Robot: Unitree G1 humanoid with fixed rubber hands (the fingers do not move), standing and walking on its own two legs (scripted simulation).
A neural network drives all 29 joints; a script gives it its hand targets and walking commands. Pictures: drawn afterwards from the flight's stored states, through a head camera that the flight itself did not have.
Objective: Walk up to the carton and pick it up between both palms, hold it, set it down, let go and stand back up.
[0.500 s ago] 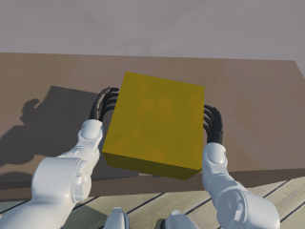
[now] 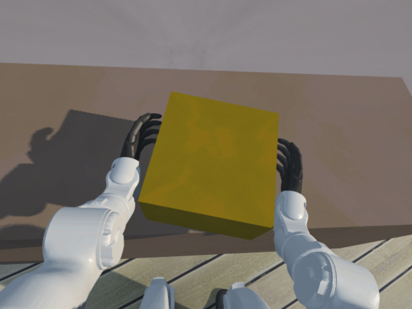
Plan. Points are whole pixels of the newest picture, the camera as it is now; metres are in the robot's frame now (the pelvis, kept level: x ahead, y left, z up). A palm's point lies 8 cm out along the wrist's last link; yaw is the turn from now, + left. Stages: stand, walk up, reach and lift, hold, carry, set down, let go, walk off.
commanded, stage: reach and lift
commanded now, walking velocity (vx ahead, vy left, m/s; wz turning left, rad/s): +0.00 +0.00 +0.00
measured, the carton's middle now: (211, 167) +0.41 -0.03 -0.05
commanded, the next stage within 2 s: none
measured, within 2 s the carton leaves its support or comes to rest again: leaves its support in 0.66 s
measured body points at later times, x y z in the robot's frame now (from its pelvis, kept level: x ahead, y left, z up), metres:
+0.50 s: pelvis +0.00 +0.00 +0.01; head +0.15 +0.03 +0.43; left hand +0.45 +0.13 -0.02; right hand +0.37 -0.19 -0.03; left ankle +0.04 +0.10 -0.67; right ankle +0.01 -0.14 -0.67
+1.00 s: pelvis +0.03 +0.01 +0.03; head +0.12 +0.01 +0.47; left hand +0.44 +0.12 +0.00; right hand +0.37 -0.20 -0.01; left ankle +0.03 +0.11 -0.67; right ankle +0.01 -0.14 -0.67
